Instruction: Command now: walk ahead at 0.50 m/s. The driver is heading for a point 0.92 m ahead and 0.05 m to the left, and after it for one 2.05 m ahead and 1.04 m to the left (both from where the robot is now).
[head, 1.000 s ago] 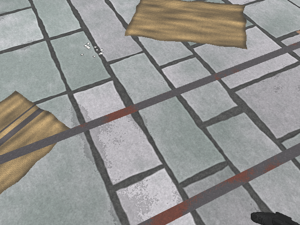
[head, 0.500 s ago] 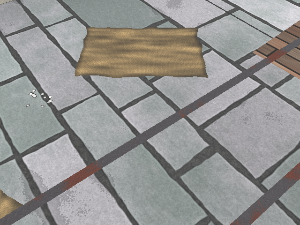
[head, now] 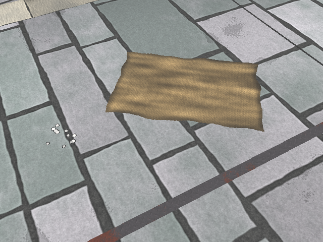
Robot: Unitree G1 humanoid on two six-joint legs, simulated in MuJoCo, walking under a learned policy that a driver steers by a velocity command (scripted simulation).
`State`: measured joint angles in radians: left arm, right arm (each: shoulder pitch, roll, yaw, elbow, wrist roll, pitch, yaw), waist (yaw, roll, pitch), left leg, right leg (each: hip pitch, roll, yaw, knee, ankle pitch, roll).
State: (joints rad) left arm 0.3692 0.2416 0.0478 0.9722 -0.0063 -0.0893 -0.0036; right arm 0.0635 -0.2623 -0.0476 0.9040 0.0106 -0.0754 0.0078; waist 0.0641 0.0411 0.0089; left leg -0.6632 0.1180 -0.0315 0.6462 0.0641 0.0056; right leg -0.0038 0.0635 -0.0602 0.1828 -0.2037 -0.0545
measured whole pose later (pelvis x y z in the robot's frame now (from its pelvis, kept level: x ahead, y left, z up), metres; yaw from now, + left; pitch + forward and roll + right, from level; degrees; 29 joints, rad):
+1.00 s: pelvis +0.57 +0.00 +0.00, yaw +0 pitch +1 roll -1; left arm 0.33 0.23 0.06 0.97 0.00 -0.09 -0.01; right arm 0.12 -0.28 -0.07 0.93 0.01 -0.07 -0.01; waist 0.05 0.04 0.01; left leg -0.66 0.14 -0.04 0.90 -0.12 0.01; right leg -0.10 0.07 -0.06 0.24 -0.16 -0.07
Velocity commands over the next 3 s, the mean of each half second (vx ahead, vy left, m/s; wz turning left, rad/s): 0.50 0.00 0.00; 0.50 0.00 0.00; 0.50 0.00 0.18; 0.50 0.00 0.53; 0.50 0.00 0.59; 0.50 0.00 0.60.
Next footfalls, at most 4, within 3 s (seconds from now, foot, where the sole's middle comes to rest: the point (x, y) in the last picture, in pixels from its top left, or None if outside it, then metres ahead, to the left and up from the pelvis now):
0.16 left None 0.28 0.15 -0.78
0.70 right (201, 220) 0.59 -0.08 -0.78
1.26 left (151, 157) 0.90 0.15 -0.78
1.76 right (187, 112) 1.21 -0.02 -0.78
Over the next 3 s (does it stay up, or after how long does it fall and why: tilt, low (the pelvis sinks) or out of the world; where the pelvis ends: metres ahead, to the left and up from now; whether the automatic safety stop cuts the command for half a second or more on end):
stays up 1.58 0.42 0.00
